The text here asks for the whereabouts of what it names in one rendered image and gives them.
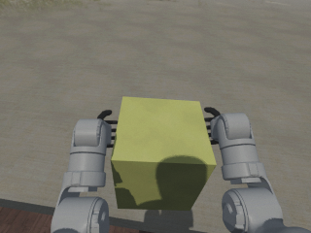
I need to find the carton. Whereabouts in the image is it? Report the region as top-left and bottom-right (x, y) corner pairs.
(110, 96), (217, 211)

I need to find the right robot upper arm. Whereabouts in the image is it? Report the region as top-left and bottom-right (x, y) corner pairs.
(222, 187), (311, 233)

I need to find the robot left forearm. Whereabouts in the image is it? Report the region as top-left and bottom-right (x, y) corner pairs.
(51, 118), (112, 233)

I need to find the robot right forearm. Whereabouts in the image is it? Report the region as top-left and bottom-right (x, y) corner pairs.
(210, 113), (284, 221)

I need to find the robot left hand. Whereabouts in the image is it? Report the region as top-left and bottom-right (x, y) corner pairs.
(97, 110), (118, 148)

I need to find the robot right hand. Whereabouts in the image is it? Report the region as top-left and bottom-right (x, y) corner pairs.
(204, 107), (221, 145)

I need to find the left robot upper arm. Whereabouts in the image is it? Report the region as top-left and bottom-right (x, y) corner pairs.
(52, 196), (110, 233)

